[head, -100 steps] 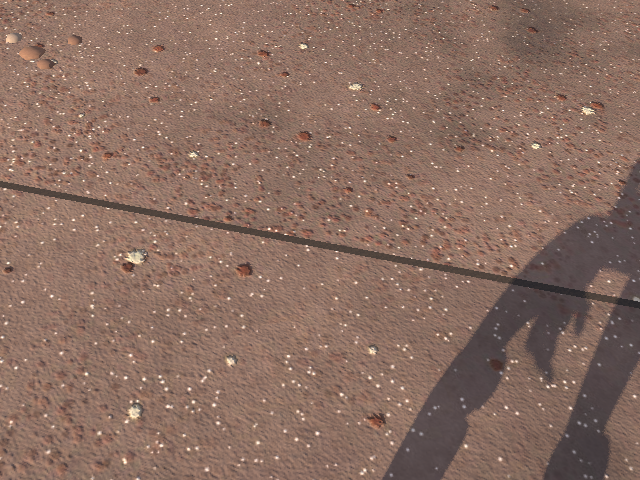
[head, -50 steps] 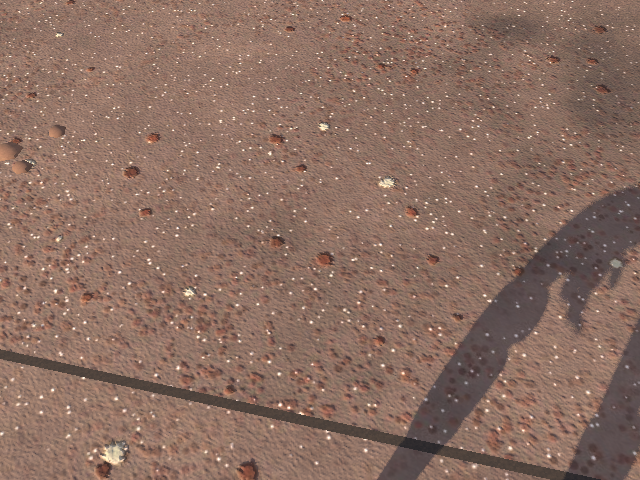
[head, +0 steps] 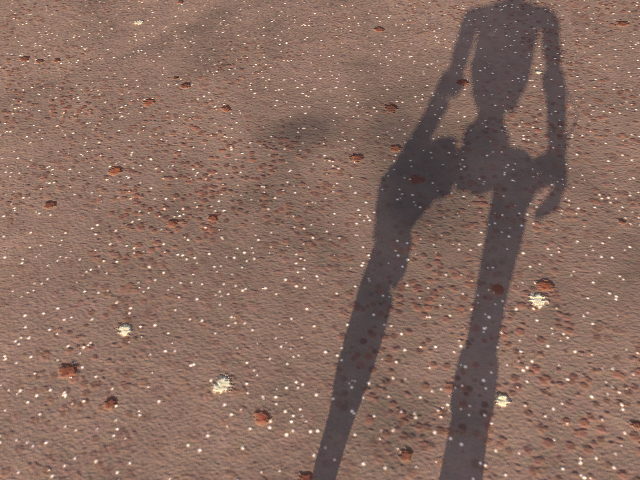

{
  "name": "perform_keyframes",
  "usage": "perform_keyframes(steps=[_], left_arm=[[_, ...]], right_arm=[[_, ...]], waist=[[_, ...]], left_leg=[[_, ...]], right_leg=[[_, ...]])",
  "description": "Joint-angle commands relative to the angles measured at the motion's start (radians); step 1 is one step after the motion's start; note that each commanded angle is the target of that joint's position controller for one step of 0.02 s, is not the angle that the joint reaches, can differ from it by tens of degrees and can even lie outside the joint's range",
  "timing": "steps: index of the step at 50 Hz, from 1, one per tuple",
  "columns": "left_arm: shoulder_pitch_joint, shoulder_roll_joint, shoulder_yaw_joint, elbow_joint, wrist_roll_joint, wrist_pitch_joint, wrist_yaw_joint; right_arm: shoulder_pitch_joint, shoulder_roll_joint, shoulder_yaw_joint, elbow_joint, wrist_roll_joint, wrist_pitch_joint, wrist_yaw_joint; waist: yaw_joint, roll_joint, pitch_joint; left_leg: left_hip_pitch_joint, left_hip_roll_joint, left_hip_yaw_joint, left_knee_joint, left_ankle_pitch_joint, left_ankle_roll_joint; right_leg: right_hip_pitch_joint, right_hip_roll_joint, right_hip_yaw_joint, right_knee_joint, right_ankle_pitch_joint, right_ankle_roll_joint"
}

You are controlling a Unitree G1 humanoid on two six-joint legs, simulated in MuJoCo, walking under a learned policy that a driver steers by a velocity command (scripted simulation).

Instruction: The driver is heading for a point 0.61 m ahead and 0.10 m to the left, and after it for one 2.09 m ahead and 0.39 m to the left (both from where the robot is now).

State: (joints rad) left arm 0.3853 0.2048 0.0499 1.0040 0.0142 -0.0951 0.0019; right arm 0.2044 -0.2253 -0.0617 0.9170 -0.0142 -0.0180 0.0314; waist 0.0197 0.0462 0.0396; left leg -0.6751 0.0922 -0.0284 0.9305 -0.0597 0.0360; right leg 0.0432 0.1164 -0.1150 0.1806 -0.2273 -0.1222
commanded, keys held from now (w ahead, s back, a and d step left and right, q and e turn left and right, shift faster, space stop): w+q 0.36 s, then w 0.32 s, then no key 0.32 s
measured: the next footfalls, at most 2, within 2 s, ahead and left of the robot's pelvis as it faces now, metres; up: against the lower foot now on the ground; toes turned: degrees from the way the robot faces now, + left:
left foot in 0.22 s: +0.26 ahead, +0.09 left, +0.00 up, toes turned +11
right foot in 0.76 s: +0.62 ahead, +0.02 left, +0.00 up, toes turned +15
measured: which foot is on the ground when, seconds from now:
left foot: up 0.00-0.20, down 0.22-0.78, up 0.80-1.00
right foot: down 0.00-0.24, up 0.26-0.74, down 0.76-1.00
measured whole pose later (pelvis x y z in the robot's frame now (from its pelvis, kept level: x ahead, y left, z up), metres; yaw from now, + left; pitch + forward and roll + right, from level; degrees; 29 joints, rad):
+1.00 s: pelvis +0.51 +0.06 +0.00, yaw +18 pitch +0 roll +1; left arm 0.26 0.21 0.00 0.92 0.02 -0.08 -0.01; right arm 0.23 -0.25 -0.03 0.91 -0.03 -0.01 0.00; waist 0.00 0.04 0.08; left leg -0.45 -0.01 -0.06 0.95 -0.35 0.01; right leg -0.24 0.04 -0.08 0.35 -0.10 -0.09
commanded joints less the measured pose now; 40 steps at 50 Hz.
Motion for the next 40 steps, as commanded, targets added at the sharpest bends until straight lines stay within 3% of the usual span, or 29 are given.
perform_keyframes(steps=[1, 4, 6, 8, 10, 11, 12, 13, 14, 16, 18, 21, 26, 32, 34, 36, 37, 38, 39, 40], left_arm=[[0.046, 0.097, 0.007, -0.025, 0.002, -0.017, 0.011], [0.083, 0.094, -0.002, -0.003, 0.003, -0.017, 0.026], [0.087, 0.116, -0.003, 0.005, 0.004, -0.015, 0.037], [0.071, 0.154, 0.004, 0.005, 0.006, -0.009, 0.052], [0.024, 0.186, 0.016, -0.015, 0.015, 0.006, 0.054], [-0.037, 0.199, 0.020, -0.042, 0.006, 0.007, 0.044], [-0.035, 0.119, 0.005, -0.085, 0.015, -0.002, 0.028], [-0.013, 0.093, 0.004, -0.143, -0.005, -0.008, 0.008], [-0.090, 0.124, 0.002, -0.156, 0.009, -0.020, 0.000], [-0.114, 0.131, 0.006, -0.168, 0.000, -0.029, -0.004], [-0.090, 0.107, -0.001, -0.173, 0.030, 0.011, -0.008], [-0.121, 0.092, -0.006, -0.195, 0.035, 0.047, -0.017], [-0.309, 0.096, -0.011, -0.259, 0.024, 0.055, -0.028], [-0.472, 0.098, -0.024, -0.319, 0.014, 0.042, -0.035], [-0.447, 0.114, -0.021, -0.323, 0.012, 0.033, -0.034], [-0.274, 0.142, -0.009, -0.266, 0.014, 0.020, -0.019], [-0.128, 0.154, -0.001, -0.219, 0.017, 0.007, -0.007], [0.016, 0.191, 0.009, -0.181, 0.037, -0.007, 0.007], [0.101, 0.307, 0.038, -0.173, 0.057, -0.004, 0.007], [0.095, 0.249, 0.032, -0.163, 0.003, 0.012, -0.009]], right_arm=[[-0.085, -0.038, 0.001, -0.070, -0.002, -0.013, 0.003], [-0.157, -0.018, 0.017, -0.099, -0.009, -0.016, 0.008], [-0.154, -0.024, 0.018, -0.109, -0.010, -0.018, 0.007], [-0.067, -0.047, 0.009, -0.091, -0.011, -0.017, 0.000], [0.150, -0.102, -0.017, -0.028, -0.017, -0.022, -0.008], [0.275, -0.139, -0.037, 0.004, -0.029, -0.028, -0.013], [0.293, -0.223, -0.059, 0.008, -0.024, -0.026, -0.022], [0.241, -0.263, -0.069, -0.008, -0.011, -0.017, -0.016], [0.182, -0.227, -0.064, -0.013, 0.011, -0.014, -0.015], [0.097, -0.125, -0.036, -0.028, 0.005, -0.016, -0.018], [0.080, -0.117, -0.025, -0.034, 0.015, -0.033, -0.028], [0.140, -0.151, -0.029, -0.019, 0.018, -0.060, -0.029], [0.260, -0.139, -0.019, 0.003, 0.019, -0.059, -0.029], [0.310, -0.151, -0.011, 0.011, 0.000, -0.060, -0.044], [0.282, -0.167, -0.011, 0.009, -0.006, -0.063, -0.050], [0.238, -0.176, -0.010, 0.008, -0.010, -0.067, -0.054], [0.217, -0.182, -0.009, 0.010, -0.004, -0.068, -0.052], [0.217, -0.160, -0.001, -0.006, 0.013, -0.075, -0.050], [0.374, -0.051, 0.022, -0.009, 0.059, -0.073, -0.049], [0.386, -0.143, 0.001, 0.018, 0.044, -0.064, -0.061]], waist=[[0.013, -0.106, 0.068], [0.029, -0.104, 0.087], [0.013, -0.116, 0.063], [-0.034, -0.155, 0.005], [-0.133, -0.169, -0.100], [-0.220, -0.125, -0.150], [-0.179, 0.053, -0.197], [-0.104, 0.176, -0.258], [-0.100, 0.005, -0.137], [-0.024, -0.123, 0.006], [0.017, -0.095, 0.007], [0.013, -0.043, -0.005], [-0.071, 0.013, 0.001], [-0.120, 0.029, 0.029], [-0.087, 0.036, 0.030], [-0.010, 0.045, -0.030], [0.060, 0.028, -0.097], [0.109, -0.013, -0.198], [0.061, -0.256, -0.374], [0.054, -0.202, -0.449]], left_leg=[[-0.030, -0.035, 0.047, -0.108, 0.086, 0.011], [-0.003, -0.057, 0.126, -0.235, 0.076, 0.034], [0.074, -0.103, 0.180, -0.296, 0.017, 0.067], [0.171, -0.159, 0.213, -0.303, -0.084, 0.111], [0.386, -0.189, 0.182, -0.349, -0.160, 0.167], [0.575, -0.152, 0.098, -0.461, -0.137, 0.216], [0.756, 0.092, -0.215, -0.465, -0.061, 0.282], [0.951, 0.240, -0.722, -0.596, -0.075, 0.455], [0.850, 0.225, -0.599, -0.655, -0.152, 0.411], [0.607, 0.151, -0.414, -0.713, -0.030, 0.315], [0.493, 0.068, -0.286, -0.727, 0.103, 0.271], [0.475, 0.019, -0.187, -0.738, 0.289, 0.240], [0.622, -0.006, -0.144, -0.736, 0.412, 0.137], [0.789, 0.046, -0.163, -0.713, 0.447, 0.147], [0.809, 0.076, -0.162, -0.681, 0.538, 0.145], [0.795, 0.056, -0.137, -0.518, 0.840, 0.107], [0.773, 0.023, -0.115, -0.353, 0.853, 0.084], [0.617, -0.017, -0.101, -0.143, 0.605, 0.066], [0.322, -0.176, -0.017, 0.273, -0.117, 0.012], [0.244, -0.240, -0.063, 0.418, -0.493, 0.009]], right_leg=[[-0.025, -0.277, 0.037, -0.054, 0.565, 0.037], [0.042, -0.297, -0.011, -0.034, 0.696, 0.041], [0.090, -0.313, -0.048, 0.048, 0.946, 0.048], [0.135, -0.337, -0.067, 0.195, 1.219, 0.055], [0.081, -0.356, -0.069, 0.499, 1.205, 0.046], [-0.063, -0.319, -0.089, 0.771, 0.966, 0.045], [-0.319, -0.191, -0.090, 1.095, 0.134, 0.049], [-0.693, -0.023, 0.099, 1.350, -0.307, 0.075], [-0.793, -0.121, 0.192, 1.309, -0.192, 0.060], [-0.722, -0.183, 0.167, 1.149, -0.075, 0.081], [-0.622, -0.215, 0.161, 1.037, -0.061, 0.123], [-0.618, -0.223, 0.111, 0.917, 0.001, 0.155], [-0.716, -0.221, 0.075, 0.677, 0.189, 0.154], [-0.731, -0.169, 0.056, 0.450, 0.219, 0.111], [-0.659, -0.149, 0.062, 0.390, 0.171, 0.075], [-0.447, -0.081, 0.051, 0.341, 0.117, 0.038], [-0.289, -0.075, 0.053, 0.253, 0.215, 0.017], [-0.034, -0.194, 0.144, 0.268, 0.421, -0.011], [0.294, -0.538, 0.522, 0.350, 0.908, -0.185], [0.277, -0.575, 0.666, 0.292, 1.107, -0.247]])
Over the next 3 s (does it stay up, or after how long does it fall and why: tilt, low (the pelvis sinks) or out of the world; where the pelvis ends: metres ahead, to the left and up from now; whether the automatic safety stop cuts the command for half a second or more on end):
stays up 0.41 0.01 0.00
